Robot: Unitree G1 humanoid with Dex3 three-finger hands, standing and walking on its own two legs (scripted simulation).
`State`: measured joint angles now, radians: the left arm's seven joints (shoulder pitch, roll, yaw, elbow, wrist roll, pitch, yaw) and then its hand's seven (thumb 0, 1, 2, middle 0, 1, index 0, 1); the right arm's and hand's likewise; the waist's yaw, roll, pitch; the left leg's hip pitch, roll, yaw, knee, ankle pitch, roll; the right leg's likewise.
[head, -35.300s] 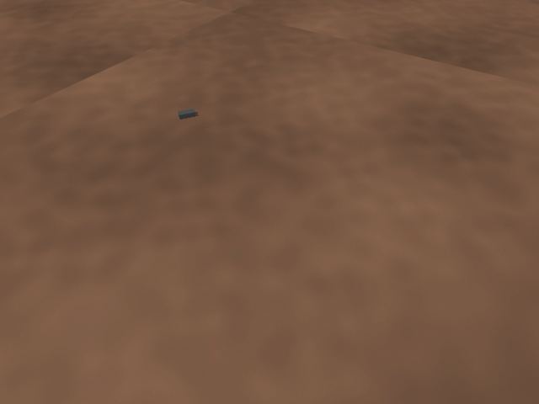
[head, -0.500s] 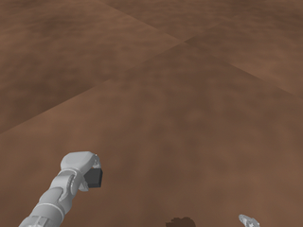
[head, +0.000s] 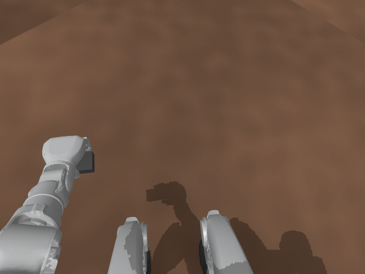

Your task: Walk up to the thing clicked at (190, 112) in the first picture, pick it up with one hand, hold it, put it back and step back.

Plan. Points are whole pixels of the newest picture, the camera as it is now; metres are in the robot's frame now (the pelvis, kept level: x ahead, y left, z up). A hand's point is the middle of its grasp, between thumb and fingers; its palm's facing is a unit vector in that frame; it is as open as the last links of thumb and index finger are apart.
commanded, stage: crouch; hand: left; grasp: from above
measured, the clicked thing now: (71, 163) +0.42 +0.27 -0.16
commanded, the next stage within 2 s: lower in 1.14 s
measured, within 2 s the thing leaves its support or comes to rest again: neither
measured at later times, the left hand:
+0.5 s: hand (89, 175) +0.43 +0.27 -0.32, palm faces -0.44 -0.03 -0.90, open 7.9 cm
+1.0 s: hand (94, 178) +0.44 +0.28 -0.40, palm faces -0.47 -0.05 -0.88, open 7.8 cm
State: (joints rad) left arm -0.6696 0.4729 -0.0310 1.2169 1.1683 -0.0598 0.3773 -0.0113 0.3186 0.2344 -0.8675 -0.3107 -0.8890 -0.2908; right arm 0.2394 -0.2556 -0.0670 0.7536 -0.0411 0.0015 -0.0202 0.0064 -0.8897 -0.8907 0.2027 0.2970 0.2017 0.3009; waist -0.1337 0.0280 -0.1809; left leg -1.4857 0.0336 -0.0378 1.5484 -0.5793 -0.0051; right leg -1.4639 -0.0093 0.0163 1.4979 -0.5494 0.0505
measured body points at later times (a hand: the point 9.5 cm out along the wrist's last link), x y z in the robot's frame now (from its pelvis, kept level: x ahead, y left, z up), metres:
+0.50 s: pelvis -0.01 +0.00 -0.15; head +0.22 +0.04 +0.23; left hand +0.45 +0.27 -0.27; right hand +0.04 -0.29 -0.26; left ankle +0.06 +0.12 -0.55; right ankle +0.07 -0.15 -0.55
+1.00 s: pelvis -0.02 +0.00 -0.22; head +0.22 +0.05 +0.15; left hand +0.46 +0.28 -0.35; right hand +0.00 -0.28 -0.33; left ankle +0.06 +0.12 -0.55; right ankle +0.07 -0.15 -0.55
